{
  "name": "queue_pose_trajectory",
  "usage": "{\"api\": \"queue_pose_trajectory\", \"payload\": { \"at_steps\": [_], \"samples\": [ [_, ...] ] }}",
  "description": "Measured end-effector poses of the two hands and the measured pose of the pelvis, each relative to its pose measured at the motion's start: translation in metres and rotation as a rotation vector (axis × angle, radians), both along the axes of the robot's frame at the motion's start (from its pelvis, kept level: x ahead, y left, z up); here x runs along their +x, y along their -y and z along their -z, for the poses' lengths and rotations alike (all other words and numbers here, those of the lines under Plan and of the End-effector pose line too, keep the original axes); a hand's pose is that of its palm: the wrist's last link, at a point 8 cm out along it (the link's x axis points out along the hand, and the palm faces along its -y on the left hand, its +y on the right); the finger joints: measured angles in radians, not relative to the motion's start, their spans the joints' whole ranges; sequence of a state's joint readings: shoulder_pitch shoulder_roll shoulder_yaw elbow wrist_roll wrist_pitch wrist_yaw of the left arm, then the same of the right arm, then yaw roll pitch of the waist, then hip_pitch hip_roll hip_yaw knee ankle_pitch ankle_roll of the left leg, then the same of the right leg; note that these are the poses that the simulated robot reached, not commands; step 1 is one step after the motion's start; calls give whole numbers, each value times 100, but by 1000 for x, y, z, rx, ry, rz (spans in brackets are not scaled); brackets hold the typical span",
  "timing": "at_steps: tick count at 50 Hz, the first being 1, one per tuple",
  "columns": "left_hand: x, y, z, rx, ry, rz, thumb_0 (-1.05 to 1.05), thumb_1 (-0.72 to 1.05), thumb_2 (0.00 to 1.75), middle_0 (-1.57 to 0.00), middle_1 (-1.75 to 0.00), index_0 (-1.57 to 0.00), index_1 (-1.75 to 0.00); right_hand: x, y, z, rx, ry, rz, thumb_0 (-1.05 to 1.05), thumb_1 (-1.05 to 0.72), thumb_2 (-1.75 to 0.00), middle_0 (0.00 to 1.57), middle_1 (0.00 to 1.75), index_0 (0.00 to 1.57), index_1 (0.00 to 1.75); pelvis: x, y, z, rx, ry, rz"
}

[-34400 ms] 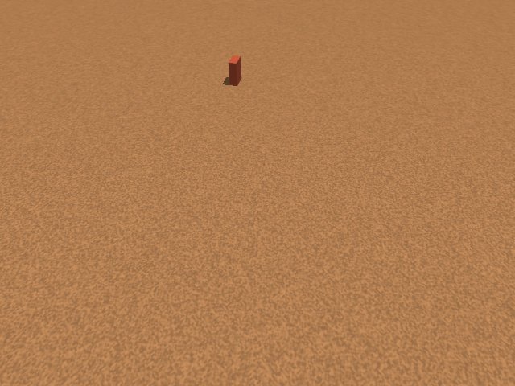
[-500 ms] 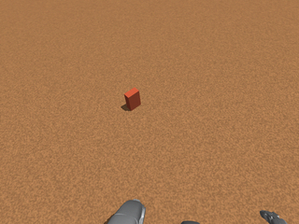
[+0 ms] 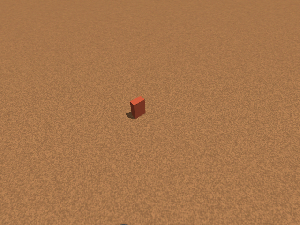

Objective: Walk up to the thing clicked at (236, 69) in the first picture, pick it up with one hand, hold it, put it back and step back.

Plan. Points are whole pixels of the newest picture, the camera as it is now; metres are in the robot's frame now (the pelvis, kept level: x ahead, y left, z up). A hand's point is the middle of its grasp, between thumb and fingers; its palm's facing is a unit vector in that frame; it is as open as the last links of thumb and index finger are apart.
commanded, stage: step back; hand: left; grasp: from the side
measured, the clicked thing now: (138, 107) +1.10 +0.15 -0.67
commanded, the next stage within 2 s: stand in 0.52 s
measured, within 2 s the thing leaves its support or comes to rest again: neither
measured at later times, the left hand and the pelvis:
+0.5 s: hand out of the picture +0.13 +0.30 -0.14, palm faces +0.00 -0.93 -0.36, open 7.4 cm; pelvis +0.04 +0.04 +0.01, yaw -1 degrees
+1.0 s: hand out of the picture +0.13 +0.29 -0.13, palm faces -0.05 -0.94 -0.34, open 7.4 cm; pelvis +0.04 +0.04 +0.02, yaw -1 degrees
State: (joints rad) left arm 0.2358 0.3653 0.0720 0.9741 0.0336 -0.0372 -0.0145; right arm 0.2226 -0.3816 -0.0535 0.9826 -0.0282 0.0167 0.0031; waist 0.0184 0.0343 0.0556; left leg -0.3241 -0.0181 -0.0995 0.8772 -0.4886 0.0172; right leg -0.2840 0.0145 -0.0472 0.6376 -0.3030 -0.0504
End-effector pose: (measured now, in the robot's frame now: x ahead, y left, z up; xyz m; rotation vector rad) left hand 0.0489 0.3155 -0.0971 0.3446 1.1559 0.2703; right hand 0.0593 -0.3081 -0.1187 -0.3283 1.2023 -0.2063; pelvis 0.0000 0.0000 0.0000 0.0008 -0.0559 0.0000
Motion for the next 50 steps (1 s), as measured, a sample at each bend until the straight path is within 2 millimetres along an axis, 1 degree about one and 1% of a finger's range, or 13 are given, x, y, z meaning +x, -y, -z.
{"api": "queue_pose_trajectory", "payload": {
  "at_steps": [4,9,12,17,23,28,31,34,45,50],
  "samples": [
    [1,4,-4,-9,-5,-17,0,90,89,-20,-31,-21,-30,16,2,-4,-7,-6,-28,0,-90,-90,20,30,21,30,8,-3,-5,-1,-6,-12],
    [10,-8,1,-11,-33,-25,0,90,89,-20,-31,-21,-30,33,-6,-5,-20,-26,-39,0,-90,-90,20,30,21,30,19,-12,-4,1,-14,-22],
    [21,-18,10,-15,-44,-24,1,90,89,-20,-31,-21,-30,41,-17,-4,-29,-23,-32,0,-90,-90,20,30,20,30,24,-20,0,10,-9,-19],
    [44,-25,14,-31,-43,-8,1,90,89,-20,-30,-21,-30,59,-39,-8,-5,3,-24,0,-90,-90,20,30,21,30,31,-28,-3,-6,-13,5],
    [68,-26,10,-45,-21,20,0,90,89,-20,-30,-21,-30,84,-57,-14,28,53,-24,0,-90,-90,21,30,21,30,37,-34,-9,-9,-19,20],
    [80,-26,3,-49,-15,37,0,90,89,-20,-30,-21,-30,96,-63,-20,44,84,-18,0,-90,-90,21,30,21,30,40,-38,-14,-7,-17,26],
    [84,-23,0,-57,-19,46,0,90,90,-20,-30,-21,-30,96,-63,-24,47,90,-14,0,-90,-90,21,30,21,30,42,-39,-18,-3,-14,25],
    [85,-21,-1,-63,-23,53,0,90,90,-20,-30,-21,-30,92,-61,-26,43,81,-4,0,-90,-90,21,30,21,30,43,-40,-20,-2,-13,23],
    [78,-17,0,-70,-65,57,0,90,90,-20,-30,-21,-30,58,-48,-25,23,-5,45,0,-90,-90,20,30,21,30,44,-39,-24,2,-17,23],
    [74,-17,0,-67,-78,57,0,90,90,-20,-30,-21,-30,47,-46,-23,21,-31,57,0,-90,-90,20,30,21,30,44,-38,-25,1,-17,23]
  ]
}}
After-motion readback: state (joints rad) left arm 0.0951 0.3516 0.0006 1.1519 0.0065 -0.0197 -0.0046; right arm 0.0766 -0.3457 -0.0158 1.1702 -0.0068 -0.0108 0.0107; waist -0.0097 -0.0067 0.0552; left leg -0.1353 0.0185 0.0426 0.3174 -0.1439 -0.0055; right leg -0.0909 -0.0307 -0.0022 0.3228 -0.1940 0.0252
